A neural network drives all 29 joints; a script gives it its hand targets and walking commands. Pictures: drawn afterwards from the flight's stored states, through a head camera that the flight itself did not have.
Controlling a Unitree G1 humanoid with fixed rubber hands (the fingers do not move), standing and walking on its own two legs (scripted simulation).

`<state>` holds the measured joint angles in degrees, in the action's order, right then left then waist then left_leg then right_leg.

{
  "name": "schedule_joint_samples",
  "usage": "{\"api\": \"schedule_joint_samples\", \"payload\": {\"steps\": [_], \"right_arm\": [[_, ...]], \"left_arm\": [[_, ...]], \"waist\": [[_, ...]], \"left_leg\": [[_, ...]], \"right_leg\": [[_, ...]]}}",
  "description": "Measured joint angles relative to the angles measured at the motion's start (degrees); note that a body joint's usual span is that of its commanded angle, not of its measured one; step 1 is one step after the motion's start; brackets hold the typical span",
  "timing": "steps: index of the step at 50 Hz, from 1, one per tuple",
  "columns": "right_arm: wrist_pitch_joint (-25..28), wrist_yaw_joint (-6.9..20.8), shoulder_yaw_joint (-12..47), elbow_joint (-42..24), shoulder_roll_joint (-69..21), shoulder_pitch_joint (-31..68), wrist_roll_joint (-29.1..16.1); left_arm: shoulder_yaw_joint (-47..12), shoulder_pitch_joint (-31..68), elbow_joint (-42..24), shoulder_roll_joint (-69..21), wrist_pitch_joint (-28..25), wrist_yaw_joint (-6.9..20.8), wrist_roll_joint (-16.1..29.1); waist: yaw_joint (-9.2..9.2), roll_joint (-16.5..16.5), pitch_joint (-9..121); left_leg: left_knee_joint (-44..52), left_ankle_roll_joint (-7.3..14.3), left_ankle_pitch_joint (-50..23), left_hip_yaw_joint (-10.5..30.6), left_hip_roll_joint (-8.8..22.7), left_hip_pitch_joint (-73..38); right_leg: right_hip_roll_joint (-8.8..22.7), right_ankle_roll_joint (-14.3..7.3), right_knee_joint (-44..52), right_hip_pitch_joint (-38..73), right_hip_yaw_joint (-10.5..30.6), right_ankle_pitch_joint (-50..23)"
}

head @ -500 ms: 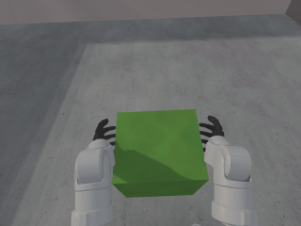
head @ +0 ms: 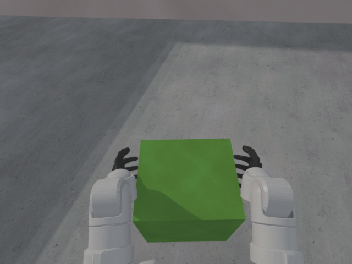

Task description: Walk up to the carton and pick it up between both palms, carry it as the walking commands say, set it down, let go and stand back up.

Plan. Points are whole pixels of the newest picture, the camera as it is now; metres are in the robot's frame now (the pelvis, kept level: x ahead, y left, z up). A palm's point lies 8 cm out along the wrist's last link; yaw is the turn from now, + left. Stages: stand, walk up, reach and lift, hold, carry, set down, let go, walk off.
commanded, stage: carry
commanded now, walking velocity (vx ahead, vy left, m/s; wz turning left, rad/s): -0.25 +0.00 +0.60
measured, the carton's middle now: (186, 193) +0.30 -0.02 -0.01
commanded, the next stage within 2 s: none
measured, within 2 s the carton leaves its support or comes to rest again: neither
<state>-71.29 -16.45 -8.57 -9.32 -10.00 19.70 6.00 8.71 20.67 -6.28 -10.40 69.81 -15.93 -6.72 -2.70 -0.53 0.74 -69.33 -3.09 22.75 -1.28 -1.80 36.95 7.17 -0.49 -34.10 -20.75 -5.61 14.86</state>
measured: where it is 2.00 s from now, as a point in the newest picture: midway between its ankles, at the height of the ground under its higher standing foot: outside the picture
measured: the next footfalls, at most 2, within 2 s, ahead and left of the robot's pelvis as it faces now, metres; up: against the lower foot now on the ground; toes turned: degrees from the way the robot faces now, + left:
left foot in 0.18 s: -0.06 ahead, +0.18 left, +0.00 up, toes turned +11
right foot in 0.50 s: -0.14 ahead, -0.10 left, +0.00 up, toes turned +17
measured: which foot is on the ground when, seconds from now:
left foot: up 0.00-0.16, down 0.18-0.52, up 0.54-0.82, down 0.84-1.00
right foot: down 0.00-0.18, up 0.20-0.48, down 0.50-0.84, up 0.86-1.00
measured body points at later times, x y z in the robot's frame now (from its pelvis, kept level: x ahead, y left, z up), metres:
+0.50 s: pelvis -0.20 +0.00 -0.02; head -0.16 +0.00 +0.43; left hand +0.04 +0.25 +0.06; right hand +0.15 -0.02 +0.05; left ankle -0.10 +0.17 -0.74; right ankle -0.18 -0.11 -0.74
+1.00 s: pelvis -0.39 -0.05 -0.01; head -0.36 -0.02 +0.43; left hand -0.24 +0.26 +0.04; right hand -0.06 +0.04 +0.04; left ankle -0.41 +0.10 -0.74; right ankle -0.28 -0.14 -0.67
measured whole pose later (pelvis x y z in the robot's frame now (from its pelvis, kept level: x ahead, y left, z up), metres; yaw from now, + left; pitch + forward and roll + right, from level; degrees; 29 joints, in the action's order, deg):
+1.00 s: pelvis -0.39 -0.05 -0.01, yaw +37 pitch +2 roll +0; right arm -70.3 -14.9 -8.4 -7.1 -10.8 21.8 6.8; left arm 9.5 19.4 -9.8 -9.9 70.7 -17.1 -6.3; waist 1.0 1.3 -2.5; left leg -35.7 -1.4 12.2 3.0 -0.1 25.7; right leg 4.4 4.3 -63.9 -35.8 -2.1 25.6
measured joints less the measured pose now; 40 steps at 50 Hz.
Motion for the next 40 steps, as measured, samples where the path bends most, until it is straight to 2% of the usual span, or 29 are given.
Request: {"api": "schedule_joint_samples", "payload": {"steps": [4,6,9,10,12,14,16,19,22,24,25,26,27,29,31,33,36,40], "right_arm": [[0.31,-2.11,-0.57,-0.72,-0.66,2.01,-1.27],[0.61,-2.17,-1.03,-0.93,-0.86,2.56,-1.37],[0.91,-1.87,-1.2,-0.54,-1.06,2.95,-1.24],[1.59,-1.71,-0.62,0.19,-1.04,2.73,-1.18],[2.25,-1.3,0.8,1.85,-0.78,1.98,-1.03],[2.01,-0.31,1.6,2.74,-0.48,1.18,-0.65],[1.78,1.14,1.35,2.59,-0.37,0.84,0.01],[1.91,3.33,0.63,0.32,-0.41,0.96,1.25],[2.11,5.29,0.13,-1.61,-0.58,1.41,3.15],[1.86,5.87,-0.11,-2.23,-0.67,1.66,4.22],[1.62,5.88,-0.34,-2.39,-0.71,1.79,4.55],[1.57,5.8,-0.82,-2.32,-0.67,1.83,4.71],[1.5,5.62,-0.84,-2.21,-0.42,1.14,4.55],[0.91,4.75,-0.48,-2.07,0.03,-0.36,3.71],[0.05,2.86,-0.18,-1.95,0.18,-0.72,2.15],[-0.19,1.22,-0.03,-1.7,0.09,-0.23,0.89],[-0.1,-0.78,-0.31,-1.62,-0.42,1.18,-0.31],[0.3,-1.47,-1.54,-1.38,-0.96,2.75,-0.72]], "left_arm": [[1.52,1.13,-0.72,-0.39,-1.07,2.39,-1.86],[1.49,1.4,-0.98,-0.5,-1.51,2.98,-2.6],[1.33,1.26,-1.41,-0.39,-1.46,3.32,-3.26],[1.72,1.01,-1.44,-0.3,-1.67,3.27,-3.22],[1.87,-0.46,-1.74,0.13,-1.42,2.45,-2.3],[1.31,-1.8,-2.41,0.6,-0.36,0.54,-0.56],[0.51,-2.22,-3.41,0.77,0.6,-1.75,1.21],[-0.43,-1.73,-5.97,0.64,1.11,-4.38,3.17],[-0.49,-0.48,-7.19,0.21,0.98,-5.18,3.7],[-0.1,0.47,-6.75,-0.12,0.86,-4.88,3.52],[0.09,0.94,-6.14,-0.29,0.74,-4.49,3.25],[-0.01,1.2,-5.01,-0.45,0.19,-3.97,2.91],[-0.38,1.18,-3.86,-0.47,-0.09,-3.47,2.43],[-1.0,0.94,-2.28,-0.36,0.35,-3.02,1.93],[-0.89,0.67,-1.47,-0.26,0.69,-1.73,1.03],[-0.19,0.8,-1.26,-0.31,0.57,-0.37,-0.03],[1.32,1.65,-1.15,-0.61,-0.09,1.72,-1.65],[1.91,2.62,-0.82,-0.98,-0.97,3.52,-3.71]], "waist": [[-2.07,0.89,-0.17],[-2.37,1.37,0.07],[-2.4,1.66,0.52],[-2.13,2.73,0.27],[-0.6,2.89,-0.8],[1.32,2.5,-1.85],[3.24,2.26,-2.76],[5.46,1.59,-3.67],[6.28,0.46,-2.98],[6.01,-0.76,-1.81],[5.81,-1.56,-1.16],[5.55,-3.38,-1.08],[5.08,-3.55,-0.69],[3.69,-2.08,-0.39],[2.28,-1.21,-0.6],[0.78,-0.5,-0.73],[-1.18,0.59,-0.43],[-2.37,1.87,0.28]], "left_leg": [[9.58,-0.76,2.1,-1.49,2.38,-7.54],[17.18,-0.38,2.54,-2.1,2.79,-11.67],[32.54,1.1,-2.26,-2.45,2.64,-18.41],[32.22,1.6,-2.43,-2.08,1.82,-17.0],[29.79,2.15,-3.56,-0.62,1.89,-13.85],[30.51,2.09,-6.1,1.07,2.18,-12.32],[32.31,1.99,-9.07,2.66,1.88,-11.26],[34.74,1.97,-13.05,4.76,1.16,-9.59],[37.12,1.42,-16.86,6.63,0.47,-7.65],[38.7,0.81,-19.42,8.03,0.03,-6.23],[39.26,0.44,-20.6,8.76,-0.16,-5.47],[39.18,0.06,-20.03,9.68,0.28,-4.95],[35.42,-0.44,-12.93,9.08,-0.33,-3.23],[19.12,-0.46,-1.37,5.14,-1.73,1.28],[5.05,-0.15,0.81,2.71,-1.62,3.14],[-1.02,-0.68,0.06,1.21,-0.44,1.9],[4.64,-1.32,0.83,-0.26,1.79,-3.92],[21.86,-0.66,1.08,-1.56,2.81,-13.69]], "right_leg": [[2.88,0.5,-2.42,-3.5,-1.66,-1.22],[4.3,0.81,-4.26,-5.85,-2.64,-1.6],[6.13,1.72,-7.66,-9.69,-4.18,-2.15],[6.46,2.58,-9.94,-11.43,-3.13,1.63],[3.26,3.35,-18.75,-14.96,0.71,12.28],[0.09,3.36,-28.45,-17.57,2.88,13.09],[-1.71,3.74,-32.72,-17.94,3.64,10.79],[-3.69,4.0,-30.04,-14.79,3.96,10.35],[-5.49,3.14,-20.93,-8.68,3.97,11.91],[-6.75,2.07,-11.44,-2.96,3.77,13.08],[-7.18,1.54,-5.14,0.23,3.27,11.58],[-7.88,0.72,-2.32,0.87,2.34,6.98],[-7.32,-0.04,-2.17,0.2,1.88,4.64],[-4.76,-0.64,-1.64,-0.28,1.39,2.63],[-2.73,-0.27,0.2,0.17,1.12,0.82],[-0.93,0.28,0.95,-0.1,0.74,-0.68],[1.64,0.89,-0.45,-2.24,-0.31,-1.67],[4.93,1.83,-4.42,-6.61,-2.04,-2.12]]}}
